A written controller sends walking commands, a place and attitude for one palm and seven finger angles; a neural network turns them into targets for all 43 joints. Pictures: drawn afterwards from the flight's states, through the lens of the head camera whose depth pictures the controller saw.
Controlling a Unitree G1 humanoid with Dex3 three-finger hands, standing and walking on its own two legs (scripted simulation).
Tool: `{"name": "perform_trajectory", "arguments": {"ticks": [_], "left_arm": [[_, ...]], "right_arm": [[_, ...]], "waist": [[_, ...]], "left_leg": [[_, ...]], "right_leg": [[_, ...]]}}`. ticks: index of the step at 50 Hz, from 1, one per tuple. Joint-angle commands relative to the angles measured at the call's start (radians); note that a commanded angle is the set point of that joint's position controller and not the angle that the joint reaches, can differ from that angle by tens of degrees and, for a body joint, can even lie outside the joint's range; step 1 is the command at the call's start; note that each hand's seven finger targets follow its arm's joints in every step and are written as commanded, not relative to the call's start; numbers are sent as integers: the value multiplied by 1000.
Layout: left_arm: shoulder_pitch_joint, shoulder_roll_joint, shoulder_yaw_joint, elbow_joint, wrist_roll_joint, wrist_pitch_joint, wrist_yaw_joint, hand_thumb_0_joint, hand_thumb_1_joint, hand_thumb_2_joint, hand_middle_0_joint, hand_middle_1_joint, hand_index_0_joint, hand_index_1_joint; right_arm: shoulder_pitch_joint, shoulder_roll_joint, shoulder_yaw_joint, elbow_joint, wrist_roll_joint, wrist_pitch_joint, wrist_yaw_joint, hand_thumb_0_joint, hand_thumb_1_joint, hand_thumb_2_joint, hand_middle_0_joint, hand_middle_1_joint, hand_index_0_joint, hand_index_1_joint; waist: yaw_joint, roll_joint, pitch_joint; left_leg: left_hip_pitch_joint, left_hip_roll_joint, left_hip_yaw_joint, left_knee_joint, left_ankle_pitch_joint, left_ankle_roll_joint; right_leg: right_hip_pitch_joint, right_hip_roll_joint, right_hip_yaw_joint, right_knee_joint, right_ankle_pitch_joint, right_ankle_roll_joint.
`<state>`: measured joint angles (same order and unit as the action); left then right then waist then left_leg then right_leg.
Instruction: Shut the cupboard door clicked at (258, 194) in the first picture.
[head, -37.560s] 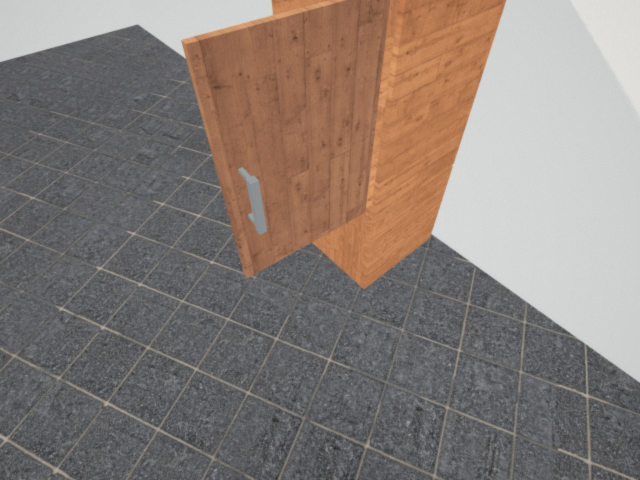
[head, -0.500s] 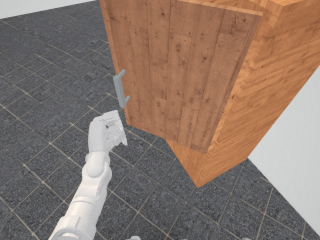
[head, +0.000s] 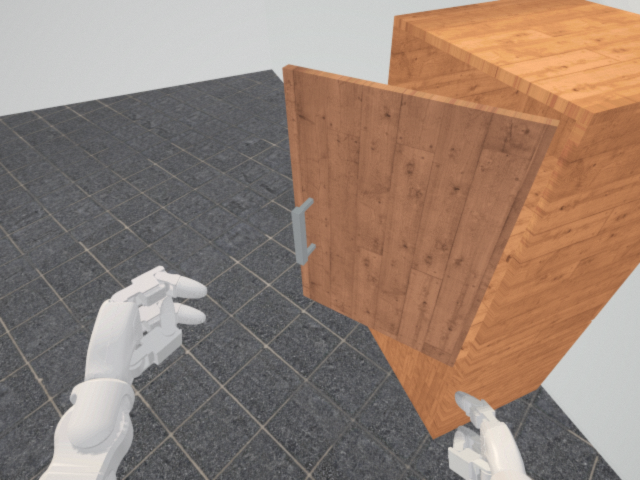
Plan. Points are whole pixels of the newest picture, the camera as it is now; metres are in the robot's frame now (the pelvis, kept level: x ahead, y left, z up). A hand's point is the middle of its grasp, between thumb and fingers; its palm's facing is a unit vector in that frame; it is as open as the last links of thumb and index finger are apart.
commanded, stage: draw the hand back to the body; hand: left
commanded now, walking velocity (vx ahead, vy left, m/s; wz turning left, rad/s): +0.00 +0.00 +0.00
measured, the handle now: (305, 232) +0.61 +0.09 -0.07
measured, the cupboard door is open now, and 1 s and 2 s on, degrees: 36 36 36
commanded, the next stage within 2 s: step back with the hand held close in 0.66 s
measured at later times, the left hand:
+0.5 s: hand (65, 364) +0.18 +0.26 +0.15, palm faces +0.46 -0.80 -0.38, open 7.2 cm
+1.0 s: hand (88, 351) +0.19 +0.24 +0.15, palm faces +0.41 -0.80 -0.45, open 7.4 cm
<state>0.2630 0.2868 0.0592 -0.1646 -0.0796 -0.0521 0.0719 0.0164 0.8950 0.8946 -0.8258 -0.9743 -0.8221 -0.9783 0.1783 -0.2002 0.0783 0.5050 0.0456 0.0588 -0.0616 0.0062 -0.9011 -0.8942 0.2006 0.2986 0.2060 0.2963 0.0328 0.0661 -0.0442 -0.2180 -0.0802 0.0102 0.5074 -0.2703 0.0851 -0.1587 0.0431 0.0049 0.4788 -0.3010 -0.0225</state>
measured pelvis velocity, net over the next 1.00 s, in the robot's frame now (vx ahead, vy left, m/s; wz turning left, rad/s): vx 0.00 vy -0.02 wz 0.00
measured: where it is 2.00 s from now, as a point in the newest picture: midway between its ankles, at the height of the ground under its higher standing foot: outside the picture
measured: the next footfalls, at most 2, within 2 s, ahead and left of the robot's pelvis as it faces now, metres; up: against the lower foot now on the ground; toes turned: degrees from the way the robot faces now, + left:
none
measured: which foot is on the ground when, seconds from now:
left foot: down 0.00-1.00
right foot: down 0.00-1.00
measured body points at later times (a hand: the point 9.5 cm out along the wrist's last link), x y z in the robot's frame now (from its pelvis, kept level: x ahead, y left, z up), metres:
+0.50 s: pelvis -0.01 -0.01 +0.01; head -0.03 -0.04 +0.45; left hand +0.15 +0.30 +0.18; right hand +0.18 -0.23 -0.08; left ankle +0.00 +0.06 -0.74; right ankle -0.03 -0.11 -0.74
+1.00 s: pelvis +0.00 -0.02 +0.00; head +0.00 -0.04 +0.45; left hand +0.17 +0.28 +0.18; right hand +0.17 -0.26 -0.09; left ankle +0.00 +0.06 -0.74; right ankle -0.03 -0.11 -0.74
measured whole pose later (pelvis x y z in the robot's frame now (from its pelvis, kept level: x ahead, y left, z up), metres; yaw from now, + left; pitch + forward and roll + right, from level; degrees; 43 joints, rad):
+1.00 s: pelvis +0.00 -0.02 +0.00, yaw +0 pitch +0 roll -1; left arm 0.50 0.36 0.36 -0.35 -0.08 -0.15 0.11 0.01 0.89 0.89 -0.21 -0.30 -0.21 -0.31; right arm 0.19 -0.27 -0.01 0.61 0.03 0.00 -0.07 0.01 -0.90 -0.89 0.20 0.30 0.21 0.30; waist 0.02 0.08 -0.02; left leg -0.25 -0.05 0.00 0.50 -0.25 0.06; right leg -0.18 0.07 -0.01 0.44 -0.27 -0.05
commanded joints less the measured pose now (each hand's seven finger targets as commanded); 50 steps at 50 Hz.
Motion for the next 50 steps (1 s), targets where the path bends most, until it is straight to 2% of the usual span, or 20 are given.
{"name": "perform_trajectory", "arguments": {"ticks": [1, 2, 14, 15, 18, 19, 22, 25, 27, 30, 33, 38, 39, 40, 41, 42, 43, 45, 46, 50], "left_arm": [[-79, 153, 155, -307, 2, -48, 19, 0, 900, 900, -558, -690, -558, -690], [-55, 181, 190, -322, 3, -46, 21, 0, 900, 900, -530, -660, -530, -660], [127, 317, 457, -451, -15, -80, 45, 0, 900, 900, -200, -300, -200, -300], [129, 260, 403, -420, -10, -81, 39, 0, 900, 900, -200, -300, -200, -300], [109, 204, 340, -362, -6, -73, 34, 0, 900, 900, -200, -300, -200, -300], [87, 212, 342, -366, -3, -74, 37, 0, 900, 900, -200, -300, -200, -300], [81, 252, 371, -375, 0, -83, 44, 0, 900, 900, -200, -300, -200, -300], [76, 288, 403, -442, -1, -100, 50, 0, 900, 900, -200, -300, -200, -300], [85, 322, 431, -457, -2, -101, 55, 0, 900, 900, -200, -300, -200, -300], [99, 300, 422, -460, -2, -106, 57, 0, 900, 900, -200, -300, -200, -300], [119, 281, 417, -410, -7, -99, 49, 0, 900, 900, -200, -300, -200, -300], [154, 251, 402, -350, -20, -92, 33, 0, 900, 900, -200, -300, -200, -300], [148, 252, 403, -353, -18, -94, 32, 0, 900, 900, -200, -300, -200, -300], [55, 354, 504, -403, -7, -137, 44, 0, 900, 900, -200, -300, -200, -300], [116, 295, 456, -342, -5, -150, 43, 0, 900, 900, -200, -300, -200, -300], [107, 305, 458, -362, -1, -156, 45, 0, 900, 900, -200, -300, -200, -300], [121, 284, 433, -353, 5, -162, 44, 0, 900, 900, -200, -300, -200, -300], [139, 278, 422, -373, 7, -172, 48, 0, 900, 900, -200, -300, -200, -300], [144, 284, 422, -400, 8, -176, 52, 0, 900, 900, -200, -300, -200, -300], [184, 334, 471, -475, 3, -175, 64, 0, 900, 900, -200, -300, -200, -300]], "right_arm": [[-99, -116, -54, -133, -11, -75, 3, 0, -900, -900, 200, 300, 200, 300], [-103, -121, -58, -129, -12, -80, 5, 0, -900, -900, 200, 300, 200, 300], [-110, -128, -81, -83, -13, -149, 11, 0, -900, -900, 200, 300, 200, 300], [-112, -127, -81, -74, -14, -154, 13, 0, -900, -900, 200, 300, 200, 300], [-101, -145, -91, -64, -13, -161, 12, 0, -900, -900, 200, 300, 200, 300], [-101, -148, -94, -64, -12, -164, 11, 0, -900, -900, 200, 300, 200, 300], [-101, -153, -98, -60, -16, -172, 3, 0, -900, -900, 200, 300, 200, 300], [-113, -140, -94, -65, -19, -187, -3, 0, -900, -900, 200, 300, 200, 300], [-117, -140, -90, -58, -20, -194, -5, 0, -900, -900, 200, 300, 200, 300], [-119, -126, -82, -53, -19, -205, -1, 0, -900, -900, 200, 300, 200, 300], [-119, -125, -83, -47, -19, -202, -1, 0, -900, -900, 200, 300, 200, 300], [-113, -129, -94, -53, -16, -186, 3, 0, -900, -900, 200, 300, 200, 300], [-113, -130, -96, -53, -16, -183, 3, 0, -900, -900, 200, 300, 200, 300], [-111, -168, -112, -75, -7, -165, 1, 0, -900, -900, 200, 300, 200, 300], [-108, -157, -111, -50, -15, -154, -1, 0, -900, -900, 200, 300, 200, 300], [-117, -159, -114, -50, -18, -146, 1, 0, -900, -900, 200, 300, 200, 300], [-116, -152, -115, -48, -16, -139, 1, 0, -900, -900, 200, 300, 200, 300], [-104, -155, -122, -52, -14, -128, 0, 0, -900, -900, 200, 300, 200, 300], [-105, -158, -124, -56, -15, -124, -3, 0, -900, -900, 200, 300, 200, 300], [-107, -165, -129, -86, -15, -97, -18, 0, -900, -900, 200, 300, 200, 300]], "waist": [[-2, -12, -73], [4, 13, -70], [32, 16, -42], [22, 17, -9], [6, -23, 43], [5, -9, 43], [17, -39, 8], [31, -16, -70], [37, 21, -62], [34, 76, -17], [32, 35, 37], [29, -62, 19], [28, -57, 15], [-5, -45, 31], [-15, -78, 28], [-12, -75, 31], [-18, -94, 21], [-22, -61, -32], [-23, -23, -55], [-20, 12, -151]], "left_leg": [[135, 129, -100, -124, 308, -103], [138, 130, -96, -130, 315, -105], [96, 117, -81, -150, 237, -97], [95, 116, -82, -155, 214, -95], [91, 118, -84, -165, 155, -84], [87, 116, -85, -167, 123, -81], [92, 109, -77, -165, 110, -64], [105, 98, -62, -147, 152, -56], [92, 95, -55, -137, 172, -59], [81, 93, -54, -141, 172, -67], [68, 95, -47, -141, 178, -62], [78, 97, -30, -129, 184, -49], [81, 96, -29, -126, 187, -47], [40, 106, -61, -56, 88, -23], [47, 99, -71, -18, 72, -22], [39, 93, -73, -1, 73, -24], [34, 97, -69, 14, 80, -27], [42, 104, -67, 11, 118, -31], [51, 113, -66, -4, 163, -32], [80, 148, -81, -37, 429, -34]], "right_leg": [[-16, -30, -25, -87, 223, -13], [-5, -31, -24, -98, 221, -14], [34, -37, -22, -130, 186, -9], [8, -37, -21, -132, 166, -8], [-31, -38, -16, -142, 131, -3], [-36, -40, -11, -141, 113, -2], [-13, -42, -6, -147, 101, -2], [28, -48, 0, -139, 130, -3], [39, -50, 8, -147, 148, -5], [22, -51, 4, -147, 148, -10], [4, -51, 6, -157, 153, -7], [2, -56, 17, -162, 159, 5], [1, -56, 18, -159, 164, 5], [-82, -123, 152, -228, 139, 14], [-110, -154, 178, -247, 126, 3], [-119, -173, 192, -251, 146, 0], [-121, -189, 194, -239, 170, -4], [-95, -196, 179, -193, 235, -13], [-78, -189, 158, -160, 295, -12], [-1, -136, 86, -29, 519, 13]]}}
